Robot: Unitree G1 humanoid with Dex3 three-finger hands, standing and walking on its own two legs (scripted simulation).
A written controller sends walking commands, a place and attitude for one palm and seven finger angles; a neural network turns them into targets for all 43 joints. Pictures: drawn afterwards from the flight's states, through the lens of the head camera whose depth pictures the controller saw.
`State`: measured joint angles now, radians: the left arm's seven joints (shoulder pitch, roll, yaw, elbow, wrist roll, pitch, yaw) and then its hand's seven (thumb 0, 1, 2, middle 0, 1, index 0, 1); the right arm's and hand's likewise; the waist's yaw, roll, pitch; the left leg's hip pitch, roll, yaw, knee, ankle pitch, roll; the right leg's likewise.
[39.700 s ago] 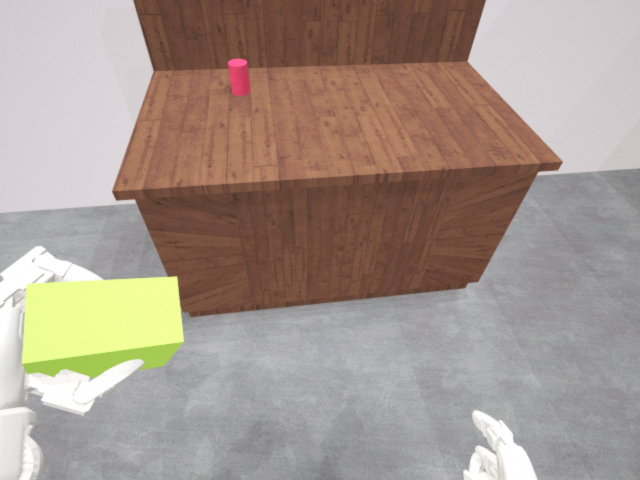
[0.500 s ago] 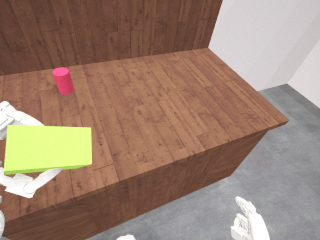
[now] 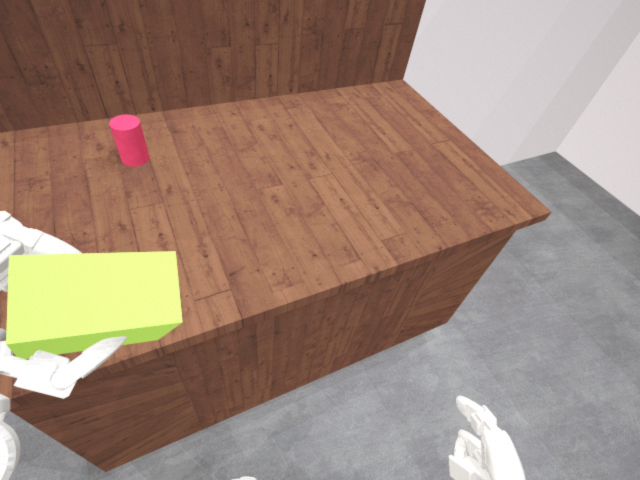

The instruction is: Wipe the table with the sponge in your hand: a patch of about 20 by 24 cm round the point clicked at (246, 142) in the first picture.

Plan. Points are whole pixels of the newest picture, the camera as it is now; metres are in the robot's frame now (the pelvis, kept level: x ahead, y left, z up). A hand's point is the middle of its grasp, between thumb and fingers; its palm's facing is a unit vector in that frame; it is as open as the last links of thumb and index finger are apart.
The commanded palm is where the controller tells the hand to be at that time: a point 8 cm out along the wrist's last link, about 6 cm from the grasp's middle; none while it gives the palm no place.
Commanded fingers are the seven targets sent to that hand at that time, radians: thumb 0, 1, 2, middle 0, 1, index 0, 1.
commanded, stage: step back with the hand held close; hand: left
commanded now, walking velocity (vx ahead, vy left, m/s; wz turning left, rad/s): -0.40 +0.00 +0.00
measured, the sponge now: (121, 303) +0.23 +0.22 +0.15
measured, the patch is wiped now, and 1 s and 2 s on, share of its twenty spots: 1.00 1.00 1.00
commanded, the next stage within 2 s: stop stepping back and stand still in 0.02 s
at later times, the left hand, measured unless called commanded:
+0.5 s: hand out of the picture +0.06 +0.23 +0.15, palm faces +0.42 -0.85 -0.31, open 10.1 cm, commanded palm +0.01 +0.26 +0.19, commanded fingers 0.00 0.10 1.30 -1.20 -1.60 -1.20 -1.60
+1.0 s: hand out of the picture -0.03 +0.20 +0.17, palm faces +0.44 -0.82 -0.36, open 10.1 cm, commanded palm -0.09 +0.23 +0.19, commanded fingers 0.00 0.10 1.30 -1.20 -1.60 -1.20 -1.60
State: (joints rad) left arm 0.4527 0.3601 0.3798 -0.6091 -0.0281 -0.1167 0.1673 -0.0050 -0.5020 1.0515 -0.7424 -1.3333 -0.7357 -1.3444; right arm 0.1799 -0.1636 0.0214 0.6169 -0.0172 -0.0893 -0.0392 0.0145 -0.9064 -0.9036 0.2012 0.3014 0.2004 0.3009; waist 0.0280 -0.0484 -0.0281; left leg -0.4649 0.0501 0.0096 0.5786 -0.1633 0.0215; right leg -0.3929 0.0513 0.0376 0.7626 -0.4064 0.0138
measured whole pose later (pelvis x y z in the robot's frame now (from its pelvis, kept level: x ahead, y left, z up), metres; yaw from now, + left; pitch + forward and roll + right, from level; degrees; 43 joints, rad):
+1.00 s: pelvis -0.24 -0.05 -0.02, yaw +2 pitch -2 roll -1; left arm 0.39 0.36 0.33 -0.41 -0.03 -0.12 0.12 0.00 -0.50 1.05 -0.74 -1.33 -0.74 -1.34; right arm 0.31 -0.21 0.04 0.66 0.02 -0.14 -0.03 0.01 -0.90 -0.90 0.20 0.30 0.20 0.30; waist -0.01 0.03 -0.07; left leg -0.41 0.06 0.01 0.90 -0.45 0.04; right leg -0.38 0.00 -0.11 0.69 -0.26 -0.04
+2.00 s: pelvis -0.22 -0.03 +0.01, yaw +2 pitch +0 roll -1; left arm 0.47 0.34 0.31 -0.46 -0.05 -0.12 0.15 0.00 -0.50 1.05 -0.74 -1.34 -0.74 -1.34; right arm 0.18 -0.21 0.02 0.59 0.01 -0.10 -0.06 0.02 -0.91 -0.90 0.20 0.30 0.20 0.30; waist 0.00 -0.02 -0.04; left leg -0.21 0.01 0.04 0.50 -0.29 0.02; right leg -0.25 0.00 -0.04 0.45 -0.19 0.00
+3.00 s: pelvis -0.22 -0.02 +0.01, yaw +1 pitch +0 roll -1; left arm 0.45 0.32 0.29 -0.43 -0.04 -0.12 0.16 0.00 -0.50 1.05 -0.74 -1.34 -0.73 -1.34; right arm 0.19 -0.21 0.02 0.61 0.00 -0.07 -0.07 0.02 -0.91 -0.90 0.20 0.30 0.20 0.30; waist 0.01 0.01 -0.05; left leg -0.21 0.00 0.06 0.47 -0.27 0.04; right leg -0.25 0.00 -0.03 0.41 -0.16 0.01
